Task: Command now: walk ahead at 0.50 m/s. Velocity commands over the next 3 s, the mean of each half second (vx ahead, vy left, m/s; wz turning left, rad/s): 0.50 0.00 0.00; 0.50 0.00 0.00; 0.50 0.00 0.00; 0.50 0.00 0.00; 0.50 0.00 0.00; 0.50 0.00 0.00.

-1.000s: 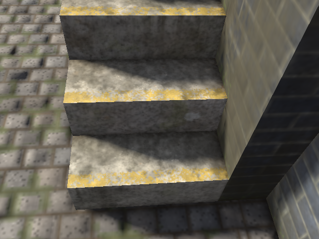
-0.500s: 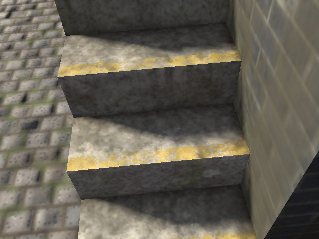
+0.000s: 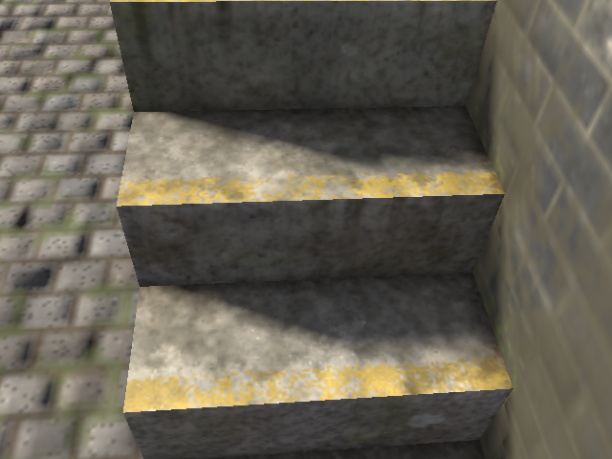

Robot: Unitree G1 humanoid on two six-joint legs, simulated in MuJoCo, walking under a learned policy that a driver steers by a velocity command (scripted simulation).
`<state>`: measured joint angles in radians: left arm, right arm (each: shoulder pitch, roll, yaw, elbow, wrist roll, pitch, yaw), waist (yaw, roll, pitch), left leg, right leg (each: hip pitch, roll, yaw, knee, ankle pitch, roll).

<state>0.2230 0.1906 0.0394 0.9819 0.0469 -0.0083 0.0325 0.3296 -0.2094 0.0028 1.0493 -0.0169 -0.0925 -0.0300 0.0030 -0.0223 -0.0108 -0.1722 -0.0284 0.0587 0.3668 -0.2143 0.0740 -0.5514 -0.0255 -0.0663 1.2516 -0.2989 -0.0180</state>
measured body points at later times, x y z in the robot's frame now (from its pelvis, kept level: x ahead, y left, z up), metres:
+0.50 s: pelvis +0.08 +0.02 +0.00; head +0.11 +0.02 +0.45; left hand -0.05 +0.24 -0.14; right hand +0.33 -0.14 -0.07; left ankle +0.16 +0.16 -0.41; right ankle +0.02 -0.09 -0.75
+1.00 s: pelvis +0.30 +0.12 +0.18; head +0.29 +0.15 +0.63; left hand +0.54 +0.27 +0.11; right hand +0.19 -0.10 +0.05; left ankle +0.24 +0.18 -0.54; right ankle +0.35 -0.03 -0.14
